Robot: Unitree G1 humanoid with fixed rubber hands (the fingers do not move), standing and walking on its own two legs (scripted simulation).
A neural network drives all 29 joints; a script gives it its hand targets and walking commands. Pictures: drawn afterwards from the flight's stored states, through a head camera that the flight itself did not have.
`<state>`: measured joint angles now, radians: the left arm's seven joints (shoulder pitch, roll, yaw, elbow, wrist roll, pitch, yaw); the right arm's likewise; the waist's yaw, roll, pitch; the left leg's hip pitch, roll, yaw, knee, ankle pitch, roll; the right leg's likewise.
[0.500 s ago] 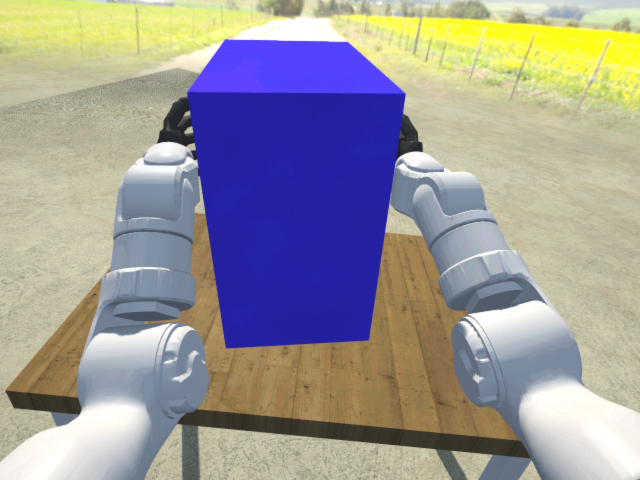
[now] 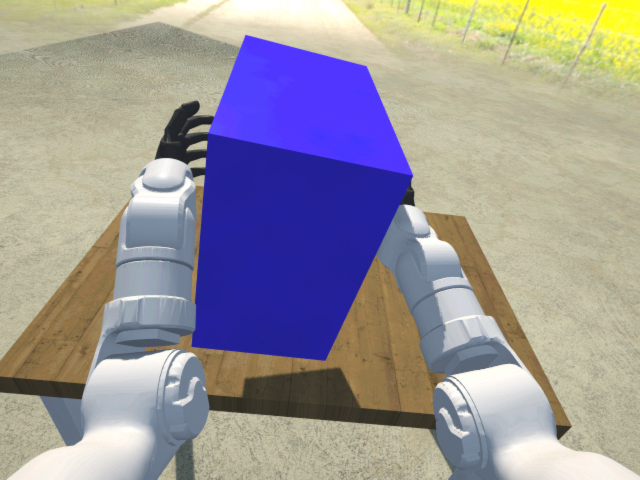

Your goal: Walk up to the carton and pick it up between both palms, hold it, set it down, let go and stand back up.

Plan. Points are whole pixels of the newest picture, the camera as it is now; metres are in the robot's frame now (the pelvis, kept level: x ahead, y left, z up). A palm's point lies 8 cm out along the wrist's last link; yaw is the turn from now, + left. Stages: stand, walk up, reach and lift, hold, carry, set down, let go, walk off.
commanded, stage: set down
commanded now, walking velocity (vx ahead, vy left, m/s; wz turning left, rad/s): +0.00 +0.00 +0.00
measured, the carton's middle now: (285, 196) +0.43 +0.00 +0.20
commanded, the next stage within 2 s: none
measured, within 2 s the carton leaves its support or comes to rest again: neither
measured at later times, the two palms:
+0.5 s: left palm (194, 179) +0.42 +0.12 +0.23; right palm (400, 219) +0.37 -0.15 +0.20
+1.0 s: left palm (208, 194) +0.44 +0.10 +0.20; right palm (404, 233) +0.37 -0.16 +0.18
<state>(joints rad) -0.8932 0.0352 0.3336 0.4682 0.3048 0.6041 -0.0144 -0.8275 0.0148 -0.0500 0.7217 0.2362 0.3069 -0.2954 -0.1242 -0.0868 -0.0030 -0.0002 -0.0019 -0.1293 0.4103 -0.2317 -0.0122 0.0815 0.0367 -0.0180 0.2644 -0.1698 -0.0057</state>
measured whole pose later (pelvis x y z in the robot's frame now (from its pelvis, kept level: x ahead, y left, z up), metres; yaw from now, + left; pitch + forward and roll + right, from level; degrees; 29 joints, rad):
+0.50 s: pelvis +0.00 +0.01 +0.00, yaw -2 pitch -8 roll -2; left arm -0.91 0.03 0.32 0.62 0.30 0.49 0.03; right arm -0.85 0.01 -0.13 0.83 0.16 0.22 -0.25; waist -0.12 -0.08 0.00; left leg -0.03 0.00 -0.08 0.41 -0.23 0.01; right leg 0.04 0.03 0.01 0.26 -0.16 0.01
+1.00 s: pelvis +0.01 +0.01 +0.00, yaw -3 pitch -5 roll -2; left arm -0.92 0.04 0.34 0.77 0.27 0.37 0.03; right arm -0.81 0.05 -0.20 0.84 0.08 0.15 -0.26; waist -0.14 -0.07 -0.01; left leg -0.07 -0.01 -0.07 0.40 -0.23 0.01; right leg -0.01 0.02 0.01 0.27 -0.16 0.01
